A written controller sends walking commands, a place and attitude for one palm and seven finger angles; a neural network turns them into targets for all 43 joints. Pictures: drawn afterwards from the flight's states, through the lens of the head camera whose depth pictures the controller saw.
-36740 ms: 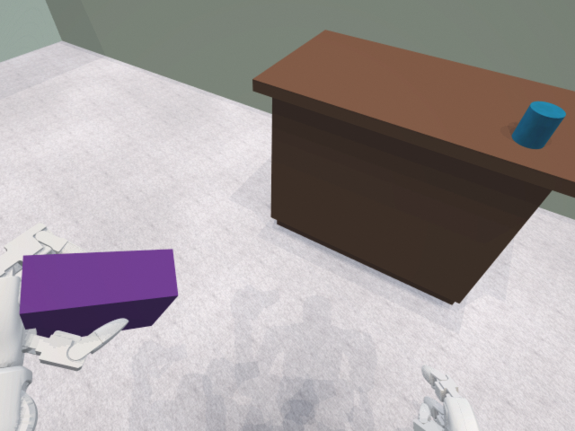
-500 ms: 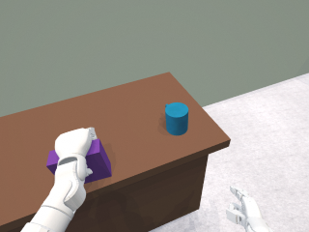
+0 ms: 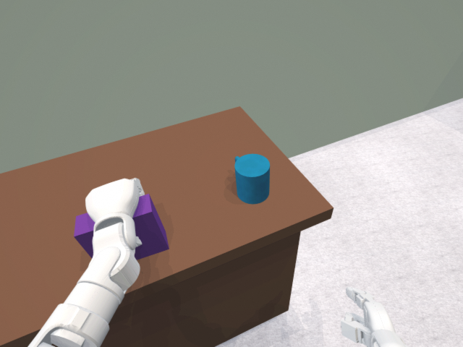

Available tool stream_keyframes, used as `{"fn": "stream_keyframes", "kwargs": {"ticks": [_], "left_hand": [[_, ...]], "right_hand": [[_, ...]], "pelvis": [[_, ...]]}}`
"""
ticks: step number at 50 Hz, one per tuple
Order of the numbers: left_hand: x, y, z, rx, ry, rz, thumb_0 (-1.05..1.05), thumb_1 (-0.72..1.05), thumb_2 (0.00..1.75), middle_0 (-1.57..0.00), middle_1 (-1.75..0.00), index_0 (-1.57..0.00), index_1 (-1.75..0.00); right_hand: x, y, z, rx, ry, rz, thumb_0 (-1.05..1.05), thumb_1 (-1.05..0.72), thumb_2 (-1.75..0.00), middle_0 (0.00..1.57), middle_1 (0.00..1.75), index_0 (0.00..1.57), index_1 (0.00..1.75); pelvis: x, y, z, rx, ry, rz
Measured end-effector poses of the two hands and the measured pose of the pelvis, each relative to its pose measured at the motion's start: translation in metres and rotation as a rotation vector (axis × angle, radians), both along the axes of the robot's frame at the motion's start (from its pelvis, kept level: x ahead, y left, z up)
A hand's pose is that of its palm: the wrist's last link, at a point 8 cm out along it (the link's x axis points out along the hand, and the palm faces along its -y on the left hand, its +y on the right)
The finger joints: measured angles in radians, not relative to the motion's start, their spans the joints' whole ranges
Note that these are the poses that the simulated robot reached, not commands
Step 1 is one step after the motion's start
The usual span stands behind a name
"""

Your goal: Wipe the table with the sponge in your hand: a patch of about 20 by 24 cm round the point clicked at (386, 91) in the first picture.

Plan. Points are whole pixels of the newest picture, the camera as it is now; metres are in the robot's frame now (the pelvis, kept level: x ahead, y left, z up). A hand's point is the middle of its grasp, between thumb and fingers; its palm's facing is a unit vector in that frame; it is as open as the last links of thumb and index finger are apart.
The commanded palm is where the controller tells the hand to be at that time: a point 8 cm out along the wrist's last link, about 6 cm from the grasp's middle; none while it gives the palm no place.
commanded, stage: wipe forward along the third lane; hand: left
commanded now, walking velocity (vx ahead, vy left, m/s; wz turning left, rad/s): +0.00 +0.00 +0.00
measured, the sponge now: (129, 239) +0.31 +0.25 +0.01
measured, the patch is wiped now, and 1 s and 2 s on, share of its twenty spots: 0.85 0.90 1.00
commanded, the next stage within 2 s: wipe back along the third lane in 1.34 s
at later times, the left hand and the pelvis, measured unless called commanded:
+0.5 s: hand (124, 198) +0.37 +0.26 +0.07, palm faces -0.08 -0.05 -1.00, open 9.5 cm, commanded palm +0.36 +0.27 +0.11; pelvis +0.00 +0.00 +0.00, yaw +1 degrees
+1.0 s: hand (122, 183) +0.41 +0.28 +0.07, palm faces -0.08 -0.04 -1.00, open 9.5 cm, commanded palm +0.40 +0.29 +0.11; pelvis +0.00 +0.02 +0.00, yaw +1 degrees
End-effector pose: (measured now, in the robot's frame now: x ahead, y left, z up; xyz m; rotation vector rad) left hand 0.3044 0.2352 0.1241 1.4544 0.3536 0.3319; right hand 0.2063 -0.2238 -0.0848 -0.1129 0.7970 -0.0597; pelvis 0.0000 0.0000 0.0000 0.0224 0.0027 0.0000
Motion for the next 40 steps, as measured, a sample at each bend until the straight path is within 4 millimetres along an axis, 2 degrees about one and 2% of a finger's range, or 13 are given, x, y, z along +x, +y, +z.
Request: {"fn": "stream_keyframes", "kwargs": {"ticks": [10,20,29,34,40], "left_hand": [[0.014,0.007,0.0,0.012,0.038,-0.014,0.0,-0.48,1.05,-0.8,-1.4,-0.81,-1.39],[0.042,0.021,0.001,0.033,0.074,-0.019,0.0,-0.48,1.06,-0.81,-1.4,-0.82,-1.39],[0.06,0.026,0.0,0.038,0.07,-0.046,0.0,-0.48,1.06,-0.81,-1.4,-0.82,-1.38],[0.068,0.031,0.0,0.04,0.061,-0.041,0.0,-0.49,1.06,-0.81,-1.4,-0.82,-1.38],[0.078,0.035,0.0,0.045,0.071,-0.035,0.0,-0.49,1.06,-0.81,-1.4,-0.82,-1.39]], "right_hand": [[-0.014,-0.013,-0.005,-0.028,0.033,-0.035,0.01,-0.9,-0.9,0.2,0.3,0.2,0.3],[-0.051,-0.021,-0.024,-0.044,0.136,-0.074,0.01,-0.9,-0.9,0.2,0.3,0.2,0.3],[-0.08,-0.024,-0.037,-0.041,0.224,-0.113,0.01,-0.9,-0.9,0.2,0.3,0.2,0.3],[-0.085,-0.024,-0.037,-0.045,0.242,-0.121,0.01,-0.9,-0.9,0.2,0.3,0.2,0.3],[-0.081,-0.022,-0.035,-0.053,0.243,-0.12,0.01,-0.9,-0.9,0.2,0.3,0.2,0.3]], "pelvis": [[-0.002,-0.002,-0.001,-0.002,0.021,0.003],[-0.006,-0.003,-0.002,-0.006,0.055,0.012],[-0.001,0.001,-0.003,-0.009,0.089,0.005],[0.0,0.004,-0.003,-0.012,0.097,0.008],[0.001,0.009,-0.003,-0.016,0.108,0.014]]}}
